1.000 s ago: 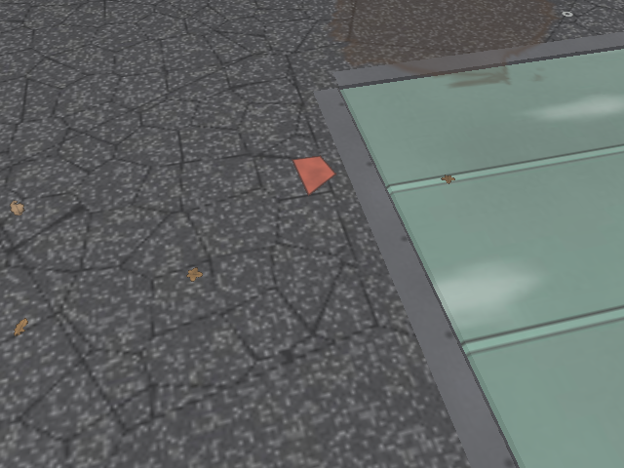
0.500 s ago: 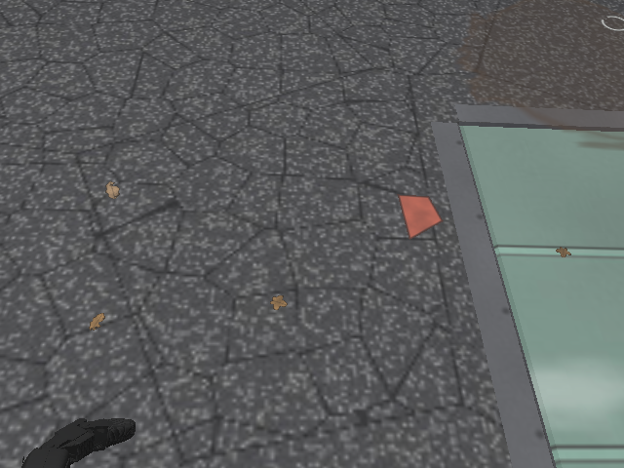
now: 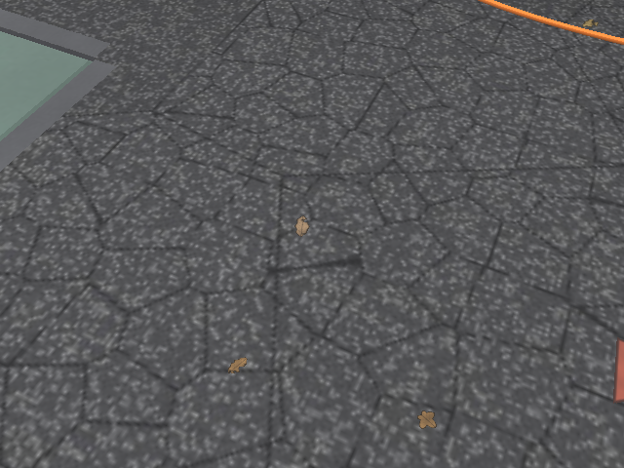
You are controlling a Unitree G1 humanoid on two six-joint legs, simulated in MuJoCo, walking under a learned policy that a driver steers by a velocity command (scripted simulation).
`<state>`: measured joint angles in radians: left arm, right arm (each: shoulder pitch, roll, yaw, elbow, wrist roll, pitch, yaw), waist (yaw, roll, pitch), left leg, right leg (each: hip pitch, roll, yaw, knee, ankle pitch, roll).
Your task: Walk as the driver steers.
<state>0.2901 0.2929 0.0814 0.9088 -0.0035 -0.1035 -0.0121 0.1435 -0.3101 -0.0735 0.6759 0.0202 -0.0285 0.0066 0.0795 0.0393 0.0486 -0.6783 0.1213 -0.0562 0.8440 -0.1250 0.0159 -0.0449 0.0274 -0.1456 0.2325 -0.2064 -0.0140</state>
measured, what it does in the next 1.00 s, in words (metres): walks ahead, turning right: left foot, then right foot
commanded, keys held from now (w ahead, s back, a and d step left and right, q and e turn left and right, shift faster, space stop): w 0.24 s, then w+e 0.44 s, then e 0.32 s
